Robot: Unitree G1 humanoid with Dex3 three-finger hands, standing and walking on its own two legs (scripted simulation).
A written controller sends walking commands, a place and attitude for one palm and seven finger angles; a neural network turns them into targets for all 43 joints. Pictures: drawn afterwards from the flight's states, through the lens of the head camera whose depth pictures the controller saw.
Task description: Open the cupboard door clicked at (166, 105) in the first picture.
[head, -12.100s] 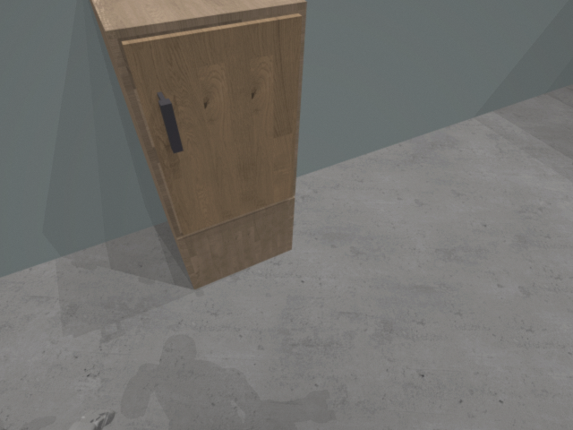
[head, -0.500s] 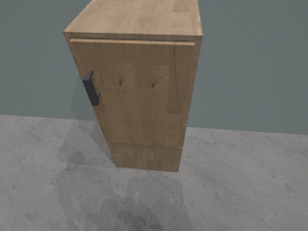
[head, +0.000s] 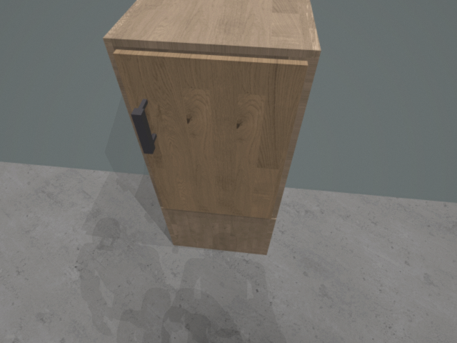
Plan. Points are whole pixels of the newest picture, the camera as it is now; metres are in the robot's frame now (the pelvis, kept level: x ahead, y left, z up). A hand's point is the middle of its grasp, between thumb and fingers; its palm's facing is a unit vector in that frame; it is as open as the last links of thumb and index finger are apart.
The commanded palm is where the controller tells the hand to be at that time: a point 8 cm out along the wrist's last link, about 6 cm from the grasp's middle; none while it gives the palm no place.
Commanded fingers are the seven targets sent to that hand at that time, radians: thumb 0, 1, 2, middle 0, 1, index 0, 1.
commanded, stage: shuffle to correct the standing spot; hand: left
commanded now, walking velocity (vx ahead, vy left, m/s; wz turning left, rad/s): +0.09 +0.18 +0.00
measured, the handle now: (146, 126) +0.57 +0.25 +0.02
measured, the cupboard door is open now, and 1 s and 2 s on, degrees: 0 0 0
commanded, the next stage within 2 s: come to a stop and stand still in 0.10 s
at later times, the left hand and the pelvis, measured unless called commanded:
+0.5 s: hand out of the picture +0.07 +0.22 -0.17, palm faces +0.08 -0.97 -0.24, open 7.3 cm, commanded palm none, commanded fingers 0.00 0.90 0.90 -0.20 -0.30 -0.20 -0.30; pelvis +0.03 +0.04 +0.00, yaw +1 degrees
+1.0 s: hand out of the picture +0.04 +0.20 -0.16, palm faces +0.05 -0.97 -0.22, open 7.3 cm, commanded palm none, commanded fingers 0.00 0.90 0.90 -0.20 -0.30 -0.20 -0.30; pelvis +0.02 +0.02 +0.01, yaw +2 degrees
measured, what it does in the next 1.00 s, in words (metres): steps on the spot: left foot, then right foot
